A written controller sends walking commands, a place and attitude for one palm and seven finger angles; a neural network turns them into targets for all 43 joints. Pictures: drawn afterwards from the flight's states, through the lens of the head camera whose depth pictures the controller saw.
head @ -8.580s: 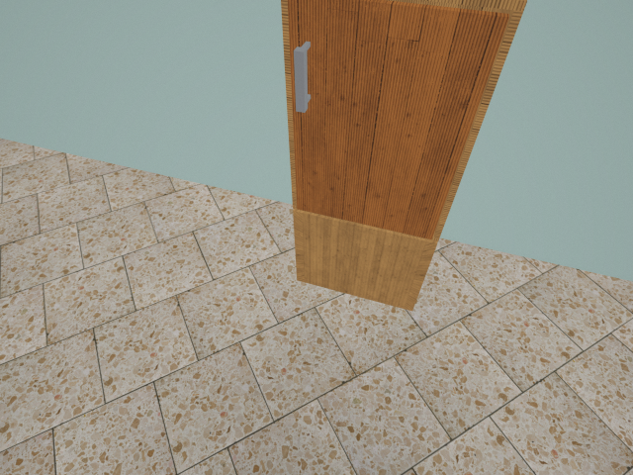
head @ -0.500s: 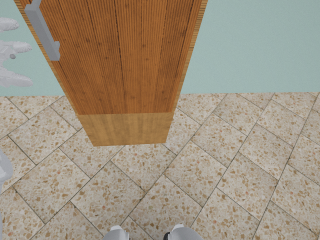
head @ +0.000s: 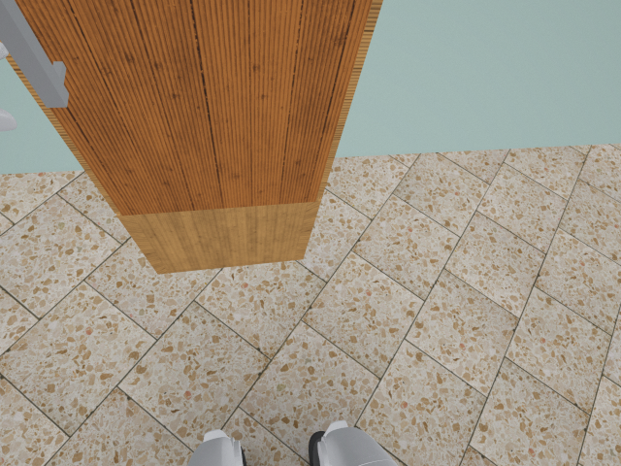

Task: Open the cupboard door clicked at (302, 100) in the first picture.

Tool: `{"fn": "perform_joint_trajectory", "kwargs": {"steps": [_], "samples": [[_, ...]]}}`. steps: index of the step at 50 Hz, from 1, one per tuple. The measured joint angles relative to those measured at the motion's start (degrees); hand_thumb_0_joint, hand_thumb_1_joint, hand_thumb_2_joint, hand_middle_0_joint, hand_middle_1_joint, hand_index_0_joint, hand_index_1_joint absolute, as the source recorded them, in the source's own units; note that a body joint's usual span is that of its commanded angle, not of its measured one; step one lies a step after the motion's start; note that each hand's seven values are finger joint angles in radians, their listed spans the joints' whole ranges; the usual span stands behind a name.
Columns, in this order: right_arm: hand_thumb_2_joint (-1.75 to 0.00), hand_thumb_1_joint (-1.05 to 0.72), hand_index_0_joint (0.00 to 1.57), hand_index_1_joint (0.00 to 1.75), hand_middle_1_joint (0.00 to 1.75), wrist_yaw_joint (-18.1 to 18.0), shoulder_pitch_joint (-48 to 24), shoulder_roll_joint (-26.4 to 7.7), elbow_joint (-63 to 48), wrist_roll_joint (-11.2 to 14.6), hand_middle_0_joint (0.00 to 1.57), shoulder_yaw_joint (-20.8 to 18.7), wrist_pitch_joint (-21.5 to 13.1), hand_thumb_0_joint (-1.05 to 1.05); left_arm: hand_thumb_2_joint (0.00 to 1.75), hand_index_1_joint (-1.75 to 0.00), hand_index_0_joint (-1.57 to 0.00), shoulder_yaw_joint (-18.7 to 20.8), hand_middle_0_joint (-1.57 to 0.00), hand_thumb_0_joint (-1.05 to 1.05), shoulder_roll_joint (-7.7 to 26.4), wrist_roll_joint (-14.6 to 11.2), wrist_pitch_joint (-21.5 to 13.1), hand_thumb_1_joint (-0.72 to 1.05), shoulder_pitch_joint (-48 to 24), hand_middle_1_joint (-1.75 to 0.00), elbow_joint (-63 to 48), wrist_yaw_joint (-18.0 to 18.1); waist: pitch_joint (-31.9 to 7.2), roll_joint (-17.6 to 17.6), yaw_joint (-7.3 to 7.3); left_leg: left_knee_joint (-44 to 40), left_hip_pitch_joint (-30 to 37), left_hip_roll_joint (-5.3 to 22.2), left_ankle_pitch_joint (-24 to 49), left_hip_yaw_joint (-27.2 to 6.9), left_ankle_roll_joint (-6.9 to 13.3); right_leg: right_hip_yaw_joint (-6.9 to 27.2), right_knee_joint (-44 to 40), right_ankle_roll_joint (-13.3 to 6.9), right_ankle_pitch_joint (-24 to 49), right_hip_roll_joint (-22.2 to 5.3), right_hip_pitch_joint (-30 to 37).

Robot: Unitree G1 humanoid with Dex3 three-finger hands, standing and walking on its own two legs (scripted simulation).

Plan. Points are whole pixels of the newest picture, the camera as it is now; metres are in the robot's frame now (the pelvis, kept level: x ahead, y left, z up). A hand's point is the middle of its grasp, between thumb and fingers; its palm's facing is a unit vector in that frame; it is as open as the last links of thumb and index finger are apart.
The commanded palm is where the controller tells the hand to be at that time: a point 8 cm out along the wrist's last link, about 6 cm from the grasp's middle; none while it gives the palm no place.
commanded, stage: move the hooked fingers beside the handle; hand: left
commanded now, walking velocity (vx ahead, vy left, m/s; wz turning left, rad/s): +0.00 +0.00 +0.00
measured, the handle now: (30, 37) +0.58 +0.24 +0.14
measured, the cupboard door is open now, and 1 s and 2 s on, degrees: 0 0 0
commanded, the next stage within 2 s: slide the fingers in behind the handle in 0.60 s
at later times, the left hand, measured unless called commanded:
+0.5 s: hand out of the picture +0.52 +0.28 +0.14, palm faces +0.03 -1.00 +0.01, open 14.0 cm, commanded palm +0.51 +0.33 +0.13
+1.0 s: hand out of the picture +0.53 +0.28 +0.13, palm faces +0.01 -1.00 +0.01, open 14.0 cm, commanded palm +0.52 +0.32 +0.13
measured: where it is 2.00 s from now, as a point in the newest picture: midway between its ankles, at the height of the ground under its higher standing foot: outside the picture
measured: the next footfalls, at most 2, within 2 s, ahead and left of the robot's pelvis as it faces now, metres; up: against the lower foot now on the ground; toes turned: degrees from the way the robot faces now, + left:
none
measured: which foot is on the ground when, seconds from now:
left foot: down 0.00-1.00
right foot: down 0.00-1.00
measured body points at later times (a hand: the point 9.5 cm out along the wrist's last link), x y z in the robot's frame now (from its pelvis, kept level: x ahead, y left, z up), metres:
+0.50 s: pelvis +0.00 +0.00 +0.00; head +0.13 +0.04 +0.43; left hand +0.51 +0.34 +0.14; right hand -0.01 -0.27 -0.09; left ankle +0.00 +0.10 -0.70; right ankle -0.02 -0.14 -0.70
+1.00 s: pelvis -0.01 +0.00 -0.01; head +0.14 +0.04 +0.42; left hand +0.52 +0.34 +0.14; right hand -0.05 -0.27 -0.09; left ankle +0.00 +0.10 -0.70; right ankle -0.02 -0.14 -0.70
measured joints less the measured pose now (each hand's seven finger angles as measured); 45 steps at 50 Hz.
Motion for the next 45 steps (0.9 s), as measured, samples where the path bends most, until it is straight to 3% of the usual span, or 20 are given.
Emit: {"fn": "perform_joint_trajectory", "kwargs": {"steps": [13, 21, 36, 45], "samples": [[-0.90, -0.90, 0.21, 0.30, 0.30, 0.95, -0.65, 0.31, 0.35, 0.05, 0.20, -0.50, 0.92, 0.00, 0.30, -1.20, -0.30, -1.52, -0.30, -0.01, -2.73, -1.15, 0.19, -0.50, 2.14, -1.20, -2.47, 0.59, -0.76, -0.15, 1.16, 0.12, 1.21, -0.26, -0.65, -0.84, 0.06, -0.78, -0.76, 0.08, -0.49, -0.13, 1.97], [-0.90, -0.90, 0.21, 0.30, 0.30, 0.79, -2.02, -0.19, -0.22, 0.12, 0.20, -0.52, 0.48, 0.00, 0.30, -1.20, -0.30, -2.64, -0.30, -0.01, -3.83, -1.20, 0.02, -0.50, 1.61, -1.20, -1.65, 1.53, -0.75, -0.05, 1.13, 0.46, 1.22, -0.42, -0.55, -1.12, 0.03, -1.05, -0.22, 0.04, -0.61, -0.26, 2.01], [-0.90, -0.90, 0.21, 0.30, 0.30, -0.01, -1.54, -0.44, -0.29, 0.73, 0.20, 0.52, 0.20, 0.00, 0.30, -1.20, -0.30, -1.43, -0.30, -0.01, 0.67, -0.32, -0.52, -0.50, -0.48, -1.20, 1.42, 0.28, 0.15, -0.03, 0.01, 1.67, -0.71, 0.10, -0.25, -1.36, -0.20, -1.17, 1.16, -0.28, -0.36, 0.25, -0.06], [-0.90, -0.90, 0.21, 0.30, 0.30, -0.21, -0.60, -0.53, 0.67, 0.46, 0.20, 0.69, -0.51, 0.00, 0.30, -1.20, -0.30, -3.09, -0.30, -0.01, 0.64, -0.83, 0.17, -0.50, -2.71, -1.20, 1.83, -0.10, 0.24, -0.13, -0.37, 2.41, -2.46, 0.08, -0.21, -1.83, -0.11, -1.58, 1.43, -0.22, -0.21, 0.29, -1.43]]}}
